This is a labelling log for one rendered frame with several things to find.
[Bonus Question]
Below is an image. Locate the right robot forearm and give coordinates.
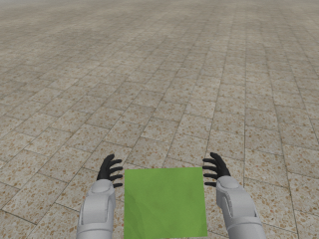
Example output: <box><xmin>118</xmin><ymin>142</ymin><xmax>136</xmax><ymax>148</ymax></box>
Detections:
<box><xmin>215</xmin><ymin>175</ymin><xmax>267</xmax><ymax>239</ymax></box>

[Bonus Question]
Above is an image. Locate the robot right hand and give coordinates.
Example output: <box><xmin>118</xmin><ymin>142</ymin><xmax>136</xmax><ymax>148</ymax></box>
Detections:
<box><xmin>202</xmin><ymin>152</ymin><xmax>231</xmax><ymax>187</ymax></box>

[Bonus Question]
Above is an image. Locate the carton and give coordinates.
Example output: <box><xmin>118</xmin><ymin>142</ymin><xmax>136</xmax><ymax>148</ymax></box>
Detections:
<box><xmin>124</xmin><ymin>167</ymin><xmax>208</xmax><ymax>239</ymax></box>

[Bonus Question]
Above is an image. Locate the robot left hand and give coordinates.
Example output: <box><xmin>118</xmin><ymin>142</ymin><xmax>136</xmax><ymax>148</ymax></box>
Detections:
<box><xmin>96</xmin><ymin>153</ymin><xmax>123</xmax><ymax>188</ymax></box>

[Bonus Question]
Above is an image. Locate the left robot forearm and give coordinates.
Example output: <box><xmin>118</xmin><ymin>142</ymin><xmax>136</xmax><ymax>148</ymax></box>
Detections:
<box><xmin>76</xmin><ymin>179</ymin><xmax>117</xmax><ymax>239</ymax></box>

